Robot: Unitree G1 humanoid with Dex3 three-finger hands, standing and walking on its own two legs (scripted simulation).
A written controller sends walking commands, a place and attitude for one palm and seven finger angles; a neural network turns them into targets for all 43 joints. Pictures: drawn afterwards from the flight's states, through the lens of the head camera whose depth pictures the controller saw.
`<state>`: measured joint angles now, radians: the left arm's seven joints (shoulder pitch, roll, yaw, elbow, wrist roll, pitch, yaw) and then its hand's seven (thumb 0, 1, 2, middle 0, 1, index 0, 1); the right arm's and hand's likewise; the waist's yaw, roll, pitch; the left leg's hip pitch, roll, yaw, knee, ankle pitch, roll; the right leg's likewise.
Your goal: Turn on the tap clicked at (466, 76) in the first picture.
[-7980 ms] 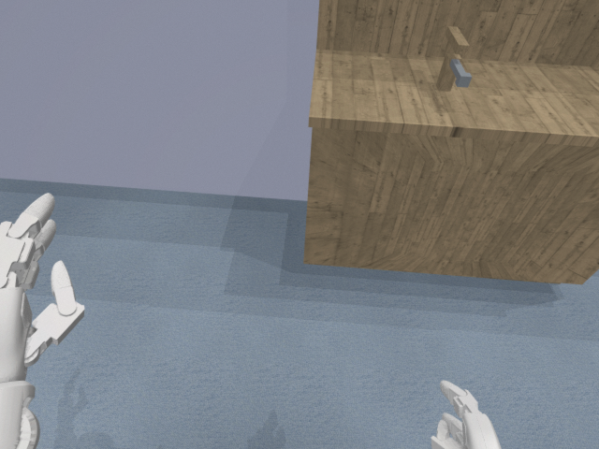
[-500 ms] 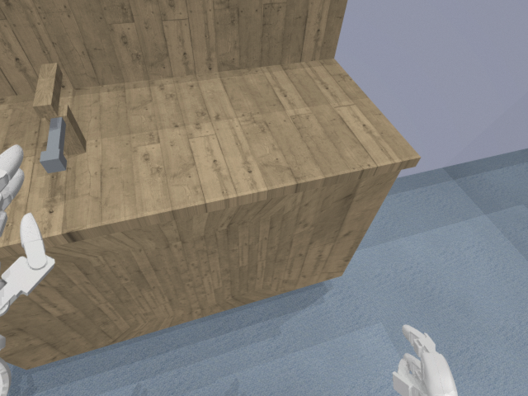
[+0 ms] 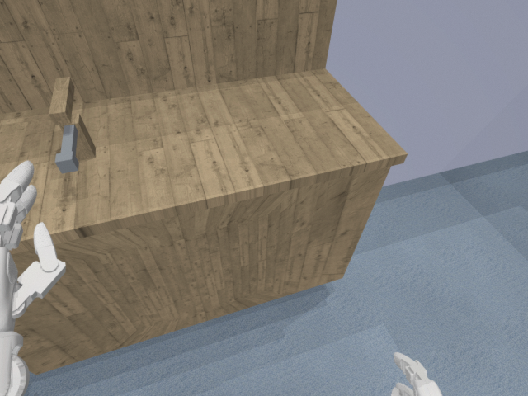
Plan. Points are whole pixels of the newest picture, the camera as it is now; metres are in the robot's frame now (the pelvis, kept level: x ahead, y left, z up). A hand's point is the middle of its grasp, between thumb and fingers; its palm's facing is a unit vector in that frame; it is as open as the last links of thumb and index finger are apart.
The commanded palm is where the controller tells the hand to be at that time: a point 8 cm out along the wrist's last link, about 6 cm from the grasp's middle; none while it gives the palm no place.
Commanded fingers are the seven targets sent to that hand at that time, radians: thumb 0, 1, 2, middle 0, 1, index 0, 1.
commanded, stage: look again from close up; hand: left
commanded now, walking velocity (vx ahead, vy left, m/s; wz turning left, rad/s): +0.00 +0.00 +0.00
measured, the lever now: (67, 162) +0.48 +0.39 +0.07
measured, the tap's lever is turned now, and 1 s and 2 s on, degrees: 0 0 0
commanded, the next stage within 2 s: shuffle to correct the standing spot in 0.42 s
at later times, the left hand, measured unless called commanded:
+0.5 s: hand (49, 233) +0.26 +0.28 +0.16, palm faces +0.37 -0.85 -0.37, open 7.4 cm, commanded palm +0.20 +0.30 +0.18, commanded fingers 0.00 0.90 0.90 -0.20 -0.30 -0.20 -0.30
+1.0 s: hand (62, 197) +0.31 +0.29 +0.17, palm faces +0.40 -0.84 -0.36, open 7.4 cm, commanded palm +0.25 +0.32 +0.18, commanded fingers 0.00 0.90 0.90 -0.20 -0.30 -0.20 -0.30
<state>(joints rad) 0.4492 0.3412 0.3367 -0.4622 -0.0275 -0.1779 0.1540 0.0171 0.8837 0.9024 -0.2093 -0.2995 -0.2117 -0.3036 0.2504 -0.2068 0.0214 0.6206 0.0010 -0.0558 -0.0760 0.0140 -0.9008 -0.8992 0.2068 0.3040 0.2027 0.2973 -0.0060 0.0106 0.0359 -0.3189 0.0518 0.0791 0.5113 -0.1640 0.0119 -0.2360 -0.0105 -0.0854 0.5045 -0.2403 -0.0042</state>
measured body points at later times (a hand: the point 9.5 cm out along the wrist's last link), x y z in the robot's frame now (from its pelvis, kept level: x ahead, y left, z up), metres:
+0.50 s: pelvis +0.03 +0.03 +0.01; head +0.05 +0.05 +0.45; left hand +0.24 +0.32 +0.18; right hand +0.20 -0.19 -0.06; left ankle +0.07 +0.11 -0.73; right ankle +0.02 -0.11 -0.73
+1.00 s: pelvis +0.09 +0.04 -0.01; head +0.11 +0.06 +0.44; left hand +0.29 +0.33 +0.18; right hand +0.26 -0.19 -0.08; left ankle +0.07 +0.11 -0.73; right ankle +0.02 -0.11 -0.73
